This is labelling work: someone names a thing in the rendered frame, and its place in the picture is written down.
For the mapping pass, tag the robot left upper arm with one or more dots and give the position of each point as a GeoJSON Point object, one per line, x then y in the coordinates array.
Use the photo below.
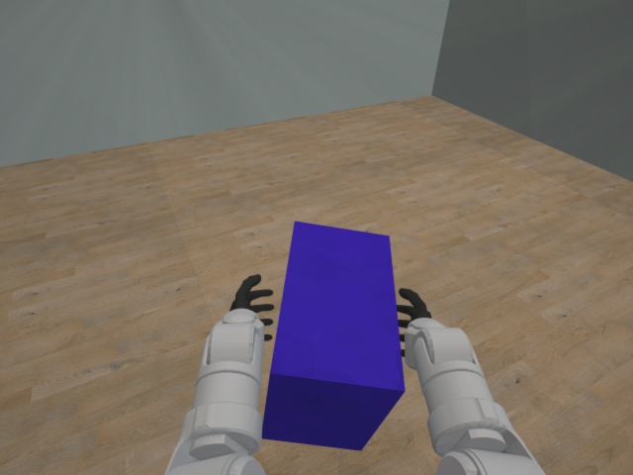
{"type": "Point", "coordinates": [231, 464]}

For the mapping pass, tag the right robot hand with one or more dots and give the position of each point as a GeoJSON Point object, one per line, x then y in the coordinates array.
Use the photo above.
{"type": "Point", "coordinates": [417, 311]}

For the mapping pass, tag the left robot hand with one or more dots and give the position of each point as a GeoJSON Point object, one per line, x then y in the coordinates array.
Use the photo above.
{"type": "Point", "coordinates": [244, 296]}

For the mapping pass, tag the robot right upper arm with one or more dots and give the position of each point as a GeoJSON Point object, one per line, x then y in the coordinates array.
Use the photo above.
{"type": "Point", "coordinates": [468, 461]}

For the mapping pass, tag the carton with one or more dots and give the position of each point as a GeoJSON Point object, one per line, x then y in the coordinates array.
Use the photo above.
{"type": "Point", "coordinates": [337, 368]}

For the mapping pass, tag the left robot forearm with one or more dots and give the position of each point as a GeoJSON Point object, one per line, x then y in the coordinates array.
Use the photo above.
{"type": "Point", "coordinates": [224, 418]}

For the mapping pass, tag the right robot forearm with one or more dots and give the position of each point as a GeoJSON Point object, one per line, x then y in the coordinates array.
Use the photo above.
{"type": "Point", "coordinates": [462, 411]}

